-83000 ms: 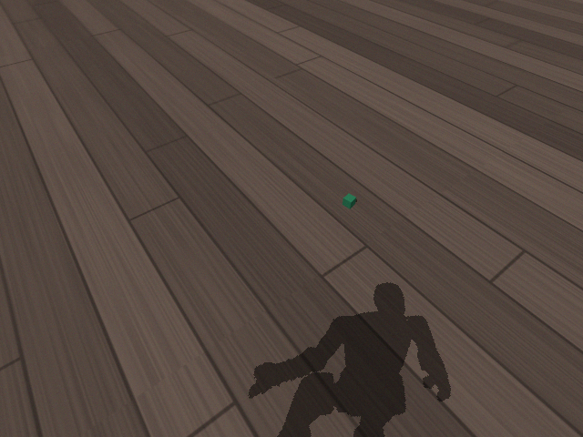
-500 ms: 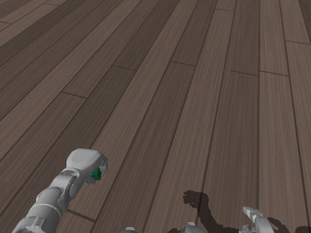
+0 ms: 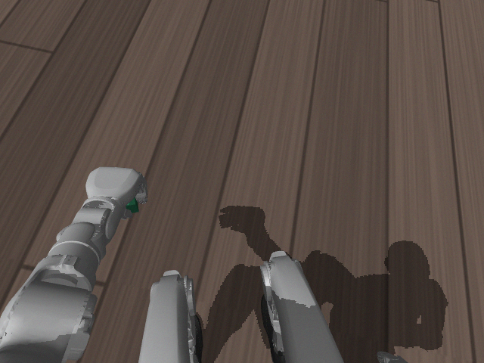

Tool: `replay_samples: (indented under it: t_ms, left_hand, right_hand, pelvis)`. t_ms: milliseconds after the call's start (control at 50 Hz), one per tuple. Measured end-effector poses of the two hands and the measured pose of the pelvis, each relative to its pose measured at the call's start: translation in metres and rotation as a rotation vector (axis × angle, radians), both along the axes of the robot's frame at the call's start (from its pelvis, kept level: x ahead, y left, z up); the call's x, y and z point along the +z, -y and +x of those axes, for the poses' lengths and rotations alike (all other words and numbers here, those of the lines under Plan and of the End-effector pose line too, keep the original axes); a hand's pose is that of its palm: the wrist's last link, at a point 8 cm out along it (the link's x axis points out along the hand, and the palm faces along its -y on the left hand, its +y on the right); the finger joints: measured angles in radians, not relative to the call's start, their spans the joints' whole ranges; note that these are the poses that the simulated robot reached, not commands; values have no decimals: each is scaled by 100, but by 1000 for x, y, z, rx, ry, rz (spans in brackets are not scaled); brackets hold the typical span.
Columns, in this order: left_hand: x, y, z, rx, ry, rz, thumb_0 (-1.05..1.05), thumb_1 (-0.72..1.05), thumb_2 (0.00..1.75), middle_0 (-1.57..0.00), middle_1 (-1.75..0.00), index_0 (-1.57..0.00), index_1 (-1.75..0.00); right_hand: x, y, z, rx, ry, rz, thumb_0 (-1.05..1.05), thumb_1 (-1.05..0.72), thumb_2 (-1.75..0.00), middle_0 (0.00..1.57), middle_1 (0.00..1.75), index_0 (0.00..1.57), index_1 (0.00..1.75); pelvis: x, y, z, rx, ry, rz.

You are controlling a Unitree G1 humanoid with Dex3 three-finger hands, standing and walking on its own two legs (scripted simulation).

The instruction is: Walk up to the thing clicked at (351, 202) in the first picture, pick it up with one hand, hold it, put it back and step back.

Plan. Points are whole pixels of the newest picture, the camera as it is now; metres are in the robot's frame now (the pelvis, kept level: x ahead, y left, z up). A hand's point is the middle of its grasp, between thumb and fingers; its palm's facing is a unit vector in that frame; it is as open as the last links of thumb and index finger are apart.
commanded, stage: crouch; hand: left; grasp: from above
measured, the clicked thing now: (124, 199) +0.45 +0.19 -0.16
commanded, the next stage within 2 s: lower in 1.24 s
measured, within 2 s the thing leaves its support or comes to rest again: neither
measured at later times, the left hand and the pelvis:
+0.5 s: hand (143, 206) +0.47 +0.18 -0.28, palm faces -0.45 +0.07 -0.89, open 5.7 cm; pelvis +0.00 -0.01 -0.12, yaw -1 degrees
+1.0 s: hand (151, 209) +0.48 +0.17 -0.35, palm faces -0.46 +0.07 -0.89, open 6.1 cm; pelvis -0.01 -0.01 -0.18, yaw -3 degrees
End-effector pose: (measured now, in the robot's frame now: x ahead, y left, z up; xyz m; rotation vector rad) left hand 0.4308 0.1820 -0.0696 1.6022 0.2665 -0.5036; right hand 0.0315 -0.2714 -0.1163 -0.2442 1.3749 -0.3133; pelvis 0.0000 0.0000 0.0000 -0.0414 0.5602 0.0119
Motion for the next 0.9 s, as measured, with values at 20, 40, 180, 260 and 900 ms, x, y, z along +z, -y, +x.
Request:
replay_samples:
  t_ms: [20, 40, 180, 260, 900]
  left_hand:
    - [-10, 1, 0, -2, -15, -7, -13, 51, 14, -88, -26, -117, -28]
    - [-21, 3, 0, -7, -28, -14, -13, 52, 14, -88, -26, -117, -28]
    - [-85, 12, 6, -64, -26, -59, -13, 53, 12, -88, -26, -115, -26]
    - [-111, 11, 18, -67, 17, -56, -13, 52, 12, -89, -25, -113, -24]
    - [-217, 10, 54, -25, -7, -54, -8, 48, 22, -84, -30, -103, -30]
  right_hand:
    - [-6, -1, -2, 2, -4, 4, 0, -92, -90, 20, 30, 20, 30]
    - [-12, -2, -3, 6, -8, 7, 0, -92, -90, 20, 30, 21, 30]
    - [-51, 3, 2, 73, -26, 5, 0, -91, -90, 20, 30, 21, 30]
    - [-72, 9, 10, 112, -27, 1, 0, -92, -90, 20, 30, 21, 30]
    - [-147, 8, -31, 118, -151, 35, 0, -93, -91, 20, 30, 20, 30]
  pelvis:
    - [-6, 0, -1, 1, -8, -1]
    - [-12, 0, -1, 3, -17, -3]
    - [-58, 5, -1, 10, -76, -14]
    - [-81, 8, 0, 11, -92, -15]
    - [-172, 7, -6, -7, -76, -48]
